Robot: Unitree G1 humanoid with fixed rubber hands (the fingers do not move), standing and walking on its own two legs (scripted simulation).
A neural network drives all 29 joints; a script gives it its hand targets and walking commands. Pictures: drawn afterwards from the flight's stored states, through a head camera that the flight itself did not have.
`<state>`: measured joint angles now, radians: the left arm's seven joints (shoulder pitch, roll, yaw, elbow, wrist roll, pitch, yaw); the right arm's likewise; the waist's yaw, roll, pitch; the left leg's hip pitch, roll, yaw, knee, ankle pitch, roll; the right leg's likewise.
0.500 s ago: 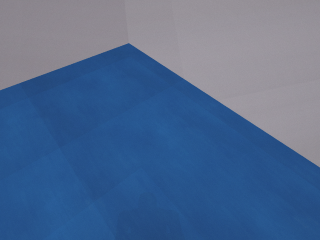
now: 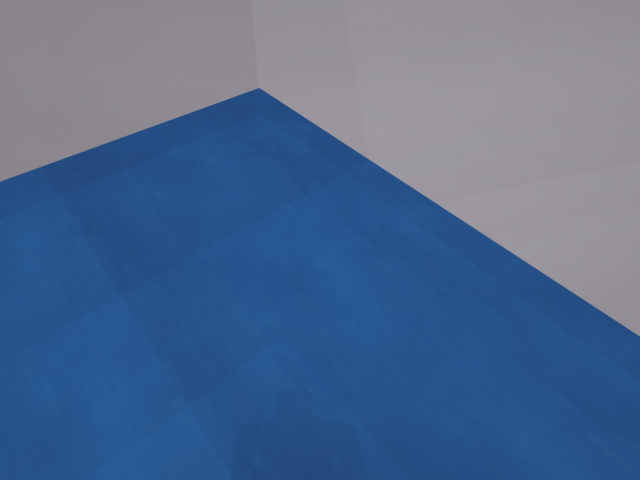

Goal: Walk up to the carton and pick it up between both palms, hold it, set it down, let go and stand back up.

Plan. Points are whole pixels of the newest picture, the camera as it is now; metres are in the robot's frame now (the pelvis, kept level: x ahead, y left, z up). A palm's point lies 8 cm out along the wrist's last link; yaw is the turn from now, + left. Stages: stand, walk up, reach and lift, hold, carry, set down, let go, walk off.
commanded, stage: stand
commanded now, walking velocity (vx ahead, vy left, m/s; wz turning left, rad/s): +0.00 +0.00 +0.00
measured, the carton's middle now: out of the picture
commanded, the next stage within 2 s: none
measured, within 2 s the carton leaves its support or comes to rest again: neither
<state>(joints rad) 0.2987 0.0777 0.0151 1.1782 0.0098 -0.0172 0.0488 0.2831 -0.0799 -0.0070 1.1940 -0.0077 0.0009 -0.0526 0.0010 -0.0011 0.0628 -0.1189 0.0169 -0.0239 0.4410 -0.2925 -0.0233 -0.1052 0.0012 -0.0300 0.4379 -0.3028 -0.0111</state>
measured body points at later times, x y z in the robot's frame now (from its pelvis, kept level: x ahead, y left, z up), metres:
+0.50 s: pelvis +0.00 +0.00 +0.00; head +0.02 +0.00 +0.45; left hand -0.04 +0.19 -0.17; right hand -0.03 -0.19 -0.17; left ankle -0.03 +0.13 -0.74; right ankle -0.04 -0.11 -0.74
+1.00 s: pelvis +0.00 +0.00 +0.00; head +0.02 +0.00 +0.45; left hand -0.04 +0.19 -0.16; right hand -0.04 -0.18 -0.17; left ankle -0.03 +0.13 -0.74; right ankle -0.04 -0.11 -0.74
